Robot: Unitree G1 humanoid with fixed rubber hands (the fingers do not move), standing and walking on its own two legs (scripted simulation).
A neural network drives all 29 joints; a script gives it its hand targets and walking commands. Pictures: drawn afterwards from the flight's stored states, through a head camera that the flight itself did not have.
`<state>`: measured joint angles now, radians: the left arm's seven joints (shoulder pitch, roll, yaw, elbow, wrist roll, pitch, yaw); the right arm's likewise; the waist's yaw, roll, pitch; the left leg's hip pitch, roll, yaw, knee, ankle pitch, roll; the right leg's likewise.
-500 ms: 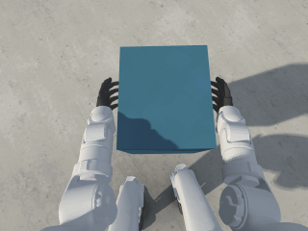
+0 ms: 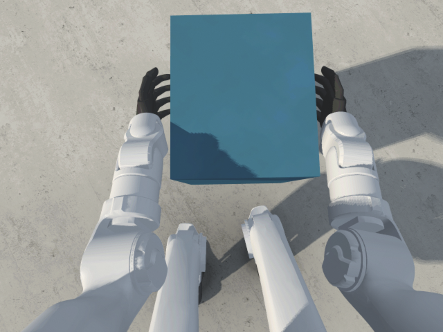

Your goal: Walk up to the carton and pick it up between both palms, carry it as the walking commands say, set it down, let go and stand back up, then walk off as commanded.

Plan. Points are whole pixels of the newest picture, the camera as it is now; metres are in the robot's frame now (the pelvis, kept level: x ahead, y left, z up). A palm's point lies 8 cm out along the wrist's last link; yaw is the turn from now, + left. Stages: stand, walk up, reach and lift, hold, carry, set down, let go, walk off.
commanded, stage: set down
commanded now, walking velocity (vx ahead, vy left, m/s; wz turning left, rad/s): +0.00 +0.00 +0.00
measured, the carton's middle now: (237, 118) +0.48 -0.08 -0.17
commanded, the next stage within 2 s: none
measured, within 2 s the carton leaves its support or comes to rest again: rests again in 1.90 s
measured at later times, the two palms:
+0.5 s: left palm (164, 117) +0.51 +0.07 -0.17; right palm (315, 115) +0.46 -0.24 -0.18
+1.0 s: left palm (174, 118) +0.53 +0.06 -0.26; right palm (303, 115) +0.49 -0.25 -0.26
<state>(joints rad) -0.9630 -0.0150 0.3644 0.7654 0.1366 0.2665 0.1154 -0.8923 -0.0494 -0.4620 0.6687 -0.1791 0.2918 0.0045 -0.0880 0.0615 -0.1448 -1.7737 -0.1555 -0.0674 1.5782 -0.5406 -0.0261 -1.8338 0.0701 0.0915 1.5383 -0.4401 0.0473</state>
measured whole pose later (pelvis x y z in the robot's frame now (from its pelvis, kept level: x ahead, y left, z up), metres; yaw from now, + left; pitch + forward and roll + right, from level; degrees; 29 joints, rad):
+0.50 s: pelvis -0.02 -0.01 -0.07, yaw +1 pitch +44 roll +3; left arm -1.16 0.05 0.38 0.81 0.11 0.27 0.13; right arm -1.10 -0.12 -0.45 0.72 -0.16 0.30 -0.01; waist -0.09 0.06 -0.02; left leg -2.00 -0.18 -0.06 1.79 -0.58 -0.06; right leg -2.07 0.10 0.10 1.76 -0.46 0.05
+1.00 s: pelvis -0.02 -0.01 -0.12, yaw +2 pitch +44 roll +4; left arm -1.33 0.12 0.34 0.85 0.06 0.27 0.16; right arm -1.27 -0.21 -0.40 0.78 -0.11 0.30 -0.03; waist -0.11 0.06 0.13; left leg -2.15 -0.20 -0.04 1.98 -0.62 -0.08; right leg -2.23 0.11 0.10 1.95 -0.50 0.05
